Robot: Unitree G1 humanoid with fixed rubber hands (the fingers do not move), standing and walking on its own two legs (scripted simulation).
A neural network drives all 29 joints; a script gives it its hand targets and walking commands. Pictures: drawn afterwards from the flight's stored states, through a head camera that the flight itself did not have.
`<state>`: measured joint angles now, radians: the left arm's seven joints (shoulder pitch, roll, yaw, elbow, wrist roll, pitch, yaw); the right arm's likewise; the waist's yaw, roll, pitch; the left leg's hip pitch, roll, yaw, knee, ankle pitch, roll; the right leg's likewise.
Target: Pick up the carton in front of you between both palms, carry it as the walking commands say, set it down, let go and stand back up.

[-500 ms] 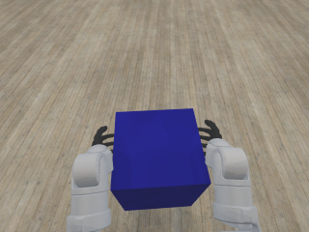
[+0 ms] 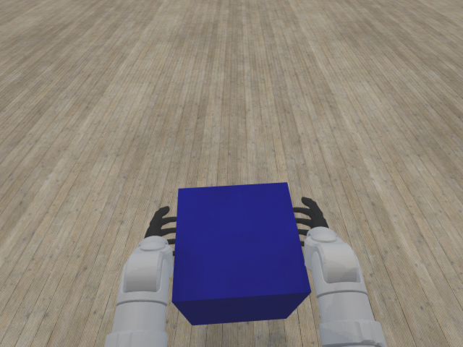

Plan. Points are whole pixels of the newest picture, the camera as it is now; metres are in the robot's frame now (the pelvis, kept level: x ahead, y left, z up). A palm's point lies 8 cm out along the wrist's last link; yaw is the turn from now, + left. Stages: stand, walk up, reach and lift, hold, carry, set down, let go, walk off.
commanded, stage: carry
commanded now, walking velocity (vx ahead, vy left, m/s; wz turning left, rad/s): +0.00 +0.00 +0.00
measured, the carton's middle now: (236, 258) +0.30 -0.01 -0.06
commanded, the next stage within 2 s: hold in 1.26 s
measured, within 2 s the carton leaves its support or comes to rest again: neither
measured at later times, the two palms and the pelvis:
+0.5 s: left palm (147, 275) +0.23 +0.15 +0.03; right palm (324, 264) +0.24 -0.15 +0.03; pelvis -0.05 +0.00 -0.01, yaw +0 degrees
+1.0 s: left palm (148, 295) +0.20 +0.14 +0.03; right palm (335, 284) +0.20 -0.16 +0.03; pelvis -0.08 +0.00 -0.01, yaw -1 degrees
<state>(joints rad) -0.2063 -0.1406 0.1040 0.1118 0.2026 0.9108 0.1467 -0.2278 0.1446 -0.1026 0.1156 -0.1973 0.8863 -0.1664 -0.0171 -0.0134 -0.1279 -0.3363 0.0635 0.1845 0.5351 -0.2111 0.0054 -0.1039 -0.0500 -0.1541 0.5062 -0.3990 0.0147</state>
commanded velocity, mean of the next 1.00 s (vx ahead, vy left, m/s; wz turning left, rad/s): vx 0.00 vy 0.00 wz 0.00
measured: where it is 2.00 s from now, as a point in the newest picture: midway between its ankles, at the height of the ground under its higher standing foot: outside the picture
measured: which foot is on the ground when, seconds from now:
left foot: down 0.00-1.00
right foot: down 0.00-1.00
